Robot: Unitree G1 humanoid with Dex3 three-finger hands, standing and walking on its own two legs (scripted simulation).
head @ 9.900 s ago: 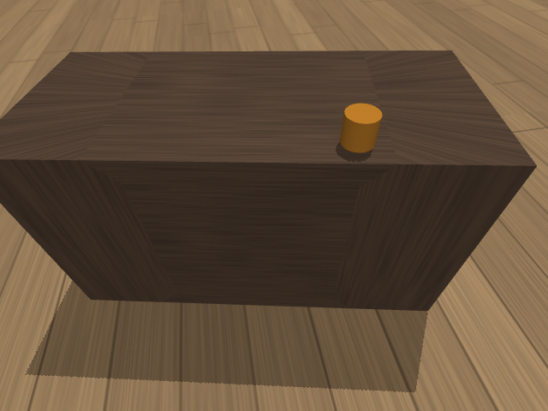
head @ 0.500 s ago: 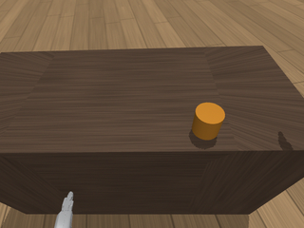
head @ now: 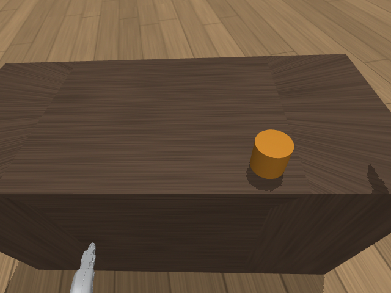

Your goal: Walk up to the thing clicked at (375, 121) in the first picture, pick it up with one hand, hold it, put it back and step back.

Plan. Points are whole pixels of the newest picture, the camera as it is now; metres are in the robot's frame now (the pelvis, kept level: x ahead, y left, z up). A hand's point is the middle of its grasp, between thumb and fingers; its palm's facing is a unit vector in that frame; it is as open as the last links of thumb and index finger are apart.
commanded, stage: go down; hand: right
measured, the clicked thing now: (270, 154) +0.43 -0.13 +0.03
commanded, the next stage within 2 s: approach in 0.56 s
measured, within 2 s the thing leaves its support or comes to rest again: neither
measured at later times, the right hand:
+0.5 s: hand out of the picture +0.38 -0.33 +0.17, palm faces +0.07 +1.00 +0.00, open 17.6 cm
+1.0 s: hand (363, 146) +0.39 -0.28 +0.11, palm faces +0.00 +1.00 +0.03, open 17.7 cm
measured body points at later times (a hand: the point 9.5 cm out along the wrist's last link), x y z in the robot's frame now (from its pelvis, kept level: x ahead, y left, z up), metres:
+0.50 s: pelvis +0.00 +0.00 +0.00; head +0.03 -0.01 +0.45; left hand +0.15 +0.26 -0.07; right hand +0.37 -0.38 +0.17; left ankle +0.04 +0.14 -0.73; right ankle -0.04 -0.12 -0.73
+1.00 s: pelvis -0.01 +0.00 -0.01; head +0.03 -0.01 +0.44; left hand +0.14 +0.26 -0.08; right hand +0.38 -0.33 +0.12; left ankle +0.04 +0.14 -0.73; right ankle -0.04 -0.12 -0.73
